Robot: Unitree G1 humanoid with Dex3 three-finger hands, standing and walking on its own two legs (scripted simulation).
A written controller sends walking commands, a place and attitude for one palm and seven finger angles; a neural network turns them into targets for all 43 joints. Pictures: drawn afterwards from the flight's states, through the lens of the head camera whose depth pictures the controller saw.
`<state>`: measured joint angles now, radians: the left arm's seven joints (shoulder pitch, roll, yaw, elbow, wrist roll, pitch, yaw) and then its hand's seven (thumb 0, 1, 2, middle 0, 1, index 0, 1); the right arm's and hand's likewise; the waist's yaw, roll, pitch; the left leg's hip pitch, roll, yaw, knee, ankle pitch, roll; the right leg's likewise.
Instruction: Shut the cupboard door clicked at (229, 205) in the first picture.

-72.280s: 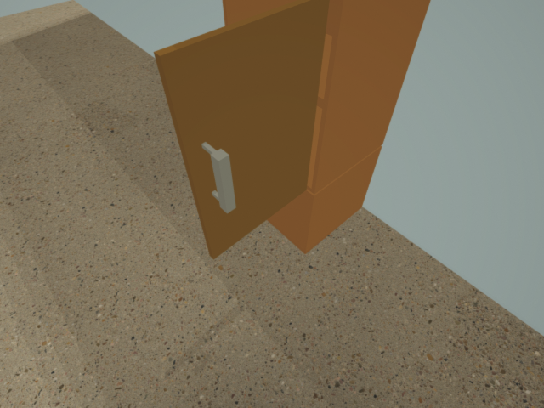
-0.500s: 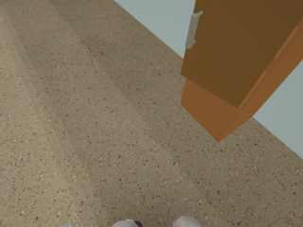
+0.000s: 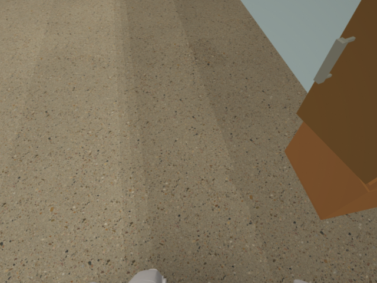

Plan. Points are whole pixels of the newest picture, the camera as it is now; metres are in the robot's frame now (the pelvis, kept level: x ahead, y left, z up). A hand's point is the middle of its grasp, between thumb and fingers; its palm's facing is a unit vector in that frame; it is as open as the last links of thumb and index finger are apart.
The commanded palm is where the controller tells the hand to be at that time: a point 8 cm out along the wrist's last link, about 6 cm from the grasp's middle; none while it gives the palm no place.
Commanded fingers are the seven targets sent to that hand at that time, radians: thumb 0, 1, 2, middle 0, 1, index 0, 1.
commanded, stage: walk to a spot facing it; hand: left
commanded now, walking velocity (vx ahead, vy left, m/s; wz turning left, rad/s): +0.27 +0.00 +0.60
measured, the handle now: (334, 60) +0.79 -0.45 -0.02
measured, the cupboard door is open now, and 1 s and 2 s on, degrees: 13 13 13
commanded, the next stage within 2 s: turn to face it in 0.84 s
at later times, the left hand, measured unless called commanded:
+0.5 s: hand out of the picture +0.07 +0.18 -0.15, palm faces +0.34 -0.90 -0.27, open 7.4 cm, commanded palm none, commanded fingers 0.00 0.90 0.90 -0.20 -0.30 -0.20 -0.30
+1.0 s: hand (66, 255) +0.18 +0.32 -0.16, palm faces +0.60 -0.76 -0.24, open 7.4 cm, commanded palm none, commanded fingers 0.00 0.90 0.90 -0.20 -0.30 -0.20 -0.30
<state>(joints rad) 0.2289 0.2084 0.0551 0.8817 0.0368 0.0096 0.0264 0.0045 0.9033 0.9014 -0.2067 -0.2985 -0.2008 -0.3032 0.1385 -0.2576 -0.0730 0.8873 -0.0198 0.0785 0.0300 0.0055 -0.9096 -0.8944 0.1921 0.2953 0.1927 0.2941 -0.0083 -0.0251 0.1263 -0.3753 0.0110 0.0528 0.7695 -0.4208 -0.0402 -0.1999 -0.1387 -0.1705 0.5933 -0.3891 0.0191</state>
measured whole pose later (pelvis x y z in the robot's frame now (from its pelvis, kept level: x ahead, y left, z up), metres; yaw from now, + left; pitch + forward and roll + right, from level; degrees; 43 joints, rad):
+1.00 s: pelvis +0.23 +0.09 +0.00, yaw +36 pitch +1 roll -1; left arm 0.18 0.24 0.09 0.89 0.03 0.00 0.00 0.01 0.91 0.90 -0.20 -0.30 -0.19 -0.30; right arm 0.20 -0.20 -0.03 0.91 -0.03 -0.02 0.00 0.00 -0.91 -0.89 0.20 0.30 0.20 0.29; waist 0.00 -0.02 0.09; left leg -0.29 -0.06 0.02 0.50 -0.23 0.09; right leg -0.60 -0.14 -0.01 1.08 -0.27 0.08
